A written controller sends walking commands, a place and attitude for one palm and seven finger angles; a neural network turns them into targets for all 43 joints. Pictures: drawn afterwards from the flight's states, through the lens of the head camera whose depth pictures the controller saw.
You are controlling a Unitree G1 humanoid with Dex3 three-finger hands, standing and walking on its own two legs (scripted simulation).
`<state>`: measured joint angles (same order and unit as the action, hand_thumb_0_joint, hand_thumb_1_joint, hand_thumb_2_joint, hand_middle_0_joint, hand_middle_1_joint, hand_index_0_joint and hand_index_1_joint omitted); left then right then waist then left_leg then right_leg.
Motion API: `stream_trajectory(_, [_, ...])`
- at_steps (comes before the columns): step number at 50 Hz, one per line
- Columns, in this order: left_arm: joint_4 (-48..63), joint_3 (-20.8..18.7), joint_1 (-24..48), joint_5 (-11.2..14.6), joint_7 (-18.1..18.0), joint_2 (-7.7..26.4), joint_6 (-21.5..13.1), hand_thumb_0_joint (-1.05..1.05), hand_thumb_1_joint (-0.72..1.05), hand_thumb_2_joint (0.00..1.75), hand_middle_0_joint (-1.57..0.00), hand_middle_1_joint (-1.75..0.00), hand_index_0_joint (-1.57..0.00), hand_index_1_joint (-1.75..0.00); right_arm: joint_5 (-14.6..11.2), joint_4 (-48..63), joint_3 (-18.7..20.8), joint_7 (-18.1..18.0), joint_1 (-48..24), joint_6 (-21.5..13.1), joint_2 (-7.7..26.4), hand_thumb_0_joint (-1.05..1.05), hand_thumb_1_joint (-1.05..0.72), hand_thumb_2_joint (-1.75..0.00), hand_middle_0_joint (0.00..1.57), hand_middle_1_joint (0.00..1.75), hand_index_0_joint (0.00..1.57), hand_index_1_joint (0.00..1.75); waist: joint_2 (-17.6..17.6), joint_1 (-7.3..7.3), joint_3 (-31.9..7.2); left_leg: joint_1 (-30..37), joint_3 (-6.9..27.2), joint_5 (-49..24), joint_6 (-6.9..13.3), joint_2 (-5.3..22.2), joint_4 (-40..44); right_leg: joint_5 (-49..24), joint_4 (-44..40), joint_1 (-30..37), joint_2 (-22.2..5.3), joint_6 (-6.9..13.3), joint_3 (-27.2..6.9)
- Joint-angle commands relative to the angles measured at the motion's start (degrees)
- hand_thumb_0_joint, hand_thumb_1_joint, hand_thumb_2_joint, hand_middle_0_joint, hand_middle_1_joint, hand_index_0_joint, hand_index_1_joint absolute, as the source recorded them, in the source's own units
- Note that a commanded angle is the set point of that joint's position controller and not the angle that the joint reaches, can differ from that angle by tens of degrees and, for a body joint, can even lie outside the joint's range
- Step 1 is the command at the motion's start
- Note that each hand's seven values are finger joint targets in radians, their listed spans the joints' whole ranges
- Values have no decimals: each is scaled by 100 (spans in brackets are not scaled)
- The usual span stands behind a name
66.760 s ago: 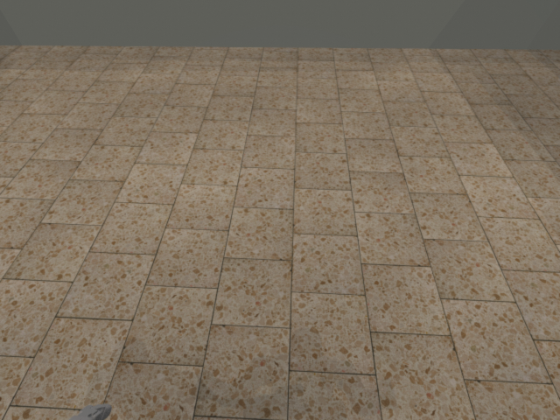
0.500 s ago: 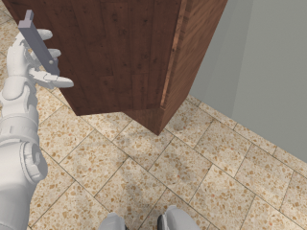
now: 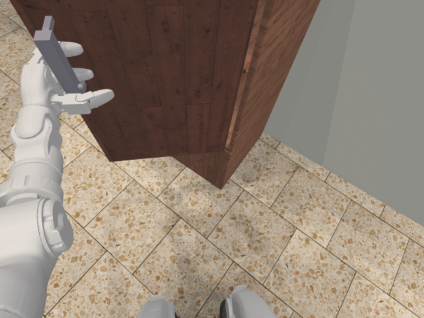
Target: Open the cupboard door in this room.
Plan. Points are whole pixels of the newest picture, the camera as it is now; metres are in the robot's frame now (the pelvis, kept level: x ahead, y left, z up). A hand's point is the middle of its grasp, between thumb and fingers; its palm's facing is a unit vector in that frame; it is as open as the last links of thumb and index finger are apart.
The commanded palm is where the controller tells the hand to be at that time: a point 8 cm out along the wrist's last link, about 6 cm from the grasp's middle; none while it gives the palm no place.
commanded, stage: close the thumb around the handle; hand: left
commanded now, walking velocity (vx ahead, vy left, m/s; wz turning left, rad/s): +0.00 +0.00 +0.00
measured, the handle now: (66, 66) +0.56 +0.22 +0.10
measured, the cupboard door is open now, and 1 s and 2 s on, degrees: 43 62 85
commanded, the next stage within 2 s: pull the door open along its arc in 0.38 s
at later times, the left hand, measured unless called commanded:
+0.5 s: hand (79, 89) +0.51 +0.19 +0.09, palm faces +0.07 -1.00 -0.01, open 5.8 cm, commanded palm +0.48 +0.24 +0.10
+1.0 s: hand (95, 140) +0.40 +0.16 +0.10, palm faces +0.16 -0.99 +0.05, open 6.2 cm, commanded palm +0.33 +0.22 +0.10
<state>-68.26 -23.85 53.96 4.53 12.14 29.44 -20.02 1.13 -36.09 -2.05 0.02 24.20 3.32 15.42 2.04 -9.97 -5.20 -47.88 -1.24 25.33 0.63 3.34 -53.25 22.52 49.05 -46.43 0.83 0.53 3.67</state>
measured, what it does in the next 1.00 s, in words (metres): stands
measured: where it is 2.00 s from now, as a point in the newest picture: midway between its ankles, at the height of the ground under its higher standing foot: outside the picture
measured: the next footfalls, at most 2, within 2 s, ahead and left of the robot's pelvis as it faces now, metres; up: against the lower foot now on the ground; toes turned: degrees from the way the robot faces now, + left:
none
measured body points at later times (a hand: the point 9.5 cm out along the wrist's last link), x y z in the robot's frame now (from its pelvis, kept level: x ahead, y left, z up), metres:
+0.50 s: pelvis +0.00 +0.00 +0.00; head +0.12 +0.01 +0.44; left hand +0.50 +0.25 +0.10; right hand -0.01 -0.27 -0.11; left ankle -0.01 +0.11 -0.69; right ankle +0.00 -0.12 -0.69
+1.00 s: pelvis +0.02 +0.00 +0.02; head +0.08 -0.01 +0.47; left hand +0.39 +0.21 +0.09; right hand +0.10 -0.26 -0.10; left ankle -0.01 +0.11 -0.69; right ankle +0.00 -0.12 -0.69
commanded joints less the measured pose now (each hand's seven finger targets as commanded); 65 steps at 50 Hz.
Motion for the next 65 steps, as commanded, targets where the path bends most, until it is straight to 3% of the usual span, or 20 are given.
stream_trajectory(1, [1362, -144, 2478, 87, -15, 1469, -392, 0, 45, 71, -37, -130, -37, -130, -31, 267, 414, -51, 1019, -71, 1031, 0, -90, -90, 20, 30, 20, 30, 543, -27, -2748, 2062, 317, -2718, 93, -200, 447, -2388, -411, 1183, 238, 19, -165])
stream_trajectory(4, [1341, -167, 2303, 76, -26, 1442, -424, 0, 62, 78, -38, -132, -38, -132, -28, 271, 423, -42, 1020, -49, 1025, 0, -90, -90, 20, 30, 20, 30, 538, 33, -2676, 2078, 333, -2726, 84, -193, 465, -2331, -406, 1148, 242, 39, -138])
stream_trajectory(6, [1211, -55, 2391, 100, -18, 1320, -376, 0, 73, 83, -39, -133, -39, -133, -38, 263, 405, -45, 1000, -44, 1015, 0, -90, -90, 20, 30, 20, 30, 382, -60, -2444, 1882, 291, -2498, 109, -210, 504, -2286, -461, 1189, 241, 18, -161])
stream_trajectory(9, [1293, -173, 2526, 97, -4, 1510, -412, 0, 90, 90, -40, -135, -40, -135, -41, 261, 409, -78, 1000, -48, 1034, 0, -90, -90, 20, 30, 20, 30, 454, -57, -2578, 1876, 281, -2459, 120, -229, 479, -2307, -450, 1231, 222, 14, -203])
stream_trajectory(16, [1243, -47, 2473, 138, 33, 1297, -441, 0, 90, 90, -40, -135, -40, -135, -37, 239, 417, -91, 968, -86, 1026, 0, -90, -90, 20, 30, 20, 30, 520, -60, -2607, 2016, 305, -2480, 99, -220, 452, -2201, -453, 1081, 222, 17, -182])
stream_trajectory(24, [1435, -103, 2328, 131, 10, 1381, -509, 0, 90, 90, -40, -135, -40, -135, -44, 253, 424, -82, 933, -85, 1024, 0, -90, -90, 20, 30, 20, 30, 563, 31, -2761, 2140, 325, -2736, 78, -214, 458, -2406, -408, 1214, 229, 35, -166])
stream_trajectory(25, [1530, -115, 2659, 111, 6, 1518, -521, 0, 90, 90, -40, -135, -40, -135, -40, 218, 413, -89, 913, -86, 1045, 0, -90, -90, 20, 30, 20, 30, 636, -64, -2663, 2071, 313, -2606, 91, -210, 453, -2359, -428, 1170, 222, 16, -198])
stream_trajectory(26, [1368, -151, 2473, 101, -1, 1495, -496, 0, 90, 90, -40, -135, -40, -135, -43, 236, 419, -89, 937, -79, 1036, 0, -90, -90, 20, 30, 20, 30, 444, -9, -2623, 1960, 303, -2475, 105, -230, 471, -2299, -450, 1261, 234, 22, -201])
stream_trajectory(29, [1644, -149, 2017, 156, 33, 1379, -560, 0, 90, 90, -40, -135, -40, -135, -46, 317, 429, -76, 880, -86, 1009, 0, -90, -90, 20, 30, 20, 30, 726, 144, -2874, 2250, 292, -2849, 70, -212, 493, -2493, -393, 1319, 224, 51, -166])
stream_trajectory(37, [2656, -74, 213, 511, 104, 921, -430, 0, 90, 90, -40, -135, -40, -135, -167, 690, 495, -23, 539, -54, 936, 0, -90, -90, 20, 30, 20, 30, 186, 495, -2818, 2030, 78, -2947, 145, -265, 737, -3094, -522, 2267, 215, 57, -215])
stream_trajectory(44, [4393, 292, -2144, 861, -22, 30, -145, 0, 90, 90, -40, -135, -40, -135, -285, 1031, 515, 58, -25, -207, 755, 0, -90, -90, 20, 30, 20, 30, 87, 856, -2386, 2113, -81, -3169, 138, -271, 1056, -3521, -650, 2787, 118, 45, -199])
stream_trajectory(45, [5012, -447, -2265, 1213, -871, -158, -63, 0, 90, 90, -40, -135, -40, -135, -271, 1117, 523, 87, -301, -289, 559, 0, -90, -90, 20, 30, 20, 30, -22, 1348, -2289, 1878, -99, -2982, 48, -337, 1107, -3306, -738, 2864, 133, 35, -83])
stream_trajectory(46, [5198, 73, -2755, 1055, -1306, -725, 36, 0, 90, 90, -40, -135, -40, -135, -250, 1125, 503, 134, -422, -362, 532, 0, -90, -90, 20, 30, 20, 30, -30, 1178, -2108, 1976, -114, -2870, 14, -329, 1199, -3134, -749, 2832, 138, 27, -46])
stream_trajectory(47, [5470, 215, -3146, 939, -1663, -944, 97, 0, 90, 90, -40, -135, -40, -135, -231, 1140, 500, 174, -486, -421, 510, 0, -90, -90, 20, 30, 20, 30, -199, 1193, -1909, 1949, -84, -2874, 13, -314, 1226, -3061, -764, 2826, 137, 41, 12])
stream_trajectory(50, [6389, 436, -3992, 469, -2563, -1241, 243, 0, 90, 90, -40, -135, -40, -135, -117, 1180, 498, 235, -768, -404, 418, 0, -90, -90, 20, 30, 20, 30, -84, 1283, -1979, 2108, -144, -2995, -25, -325, 1276, -3236, -702, 3062, 53, 61, -24])
stream_trajectory(52, [6696, 538, -4515, 164, -3070, -1326, 360, 0, 90, 90, -40, -135, -40, -135, -33, 1227, 480, 227, -950, -313, 377, 0, -90, -90, 20, 30, 20, 30, -440, 1349, -1846, 2075, -127, -2797, -26, -327, 1330, -3172, -770, 3262, 14, 79, -81])
stream_trajectory(54, [7121, 933, -4589, -61, -3509, -1749, 506, 0, 90, 90, -40, -135, -40, -135, 12, 1294, 441, 185, -1224, -216, 262, 0, -90, -90, 20, 30, 20, 30, -287, 1329, -1644, 2133, -146, -2566, -42, -347, 1396, -3021, -864, 3279, -52, 70, -123])
stream_trajectory(57, [7254, 1277, -4709, -311, -4089, -2095, 791, 0, 90, 90, -40, -135, -40, -135, 76, 1280, 396, 55, -1516, -44, 185, 0, -90, -90, 20, 30, 20, 30, -792, 1251, -1294, 2184, -91, -2187, -29, -349, 1428, -2670, -1150, 3297, -106, 31, -221])
stream_trajectory(59, [7529, 1659, -4738, -509, -4304, -2400, 927, 0, 90, 90, -40, -135, -40, -135, 106, 1301, 365, -19, -1681, 56, 96, 0, -90, -90, 20, 30, 20, 30, -492, 1232, -1277, 2319, -107, -2120, -38, -367, 1467, -2598, -1206, 3308, -148, 38, -260])
stream_trajectory(65, [7839, 2343, -5170, -786, -4390, -2903, 1084, 0, 90, 90, -40, -135, -40, -135, 196, 1306, 318, -124, -1828, 196, -35, 0, -90, -90, 20, 30, 20, 30, -433, 1136, -1140, 2550, -59, -2151, -42, -369, 1462, -3025, -1298, 3371, -236, 8, -321])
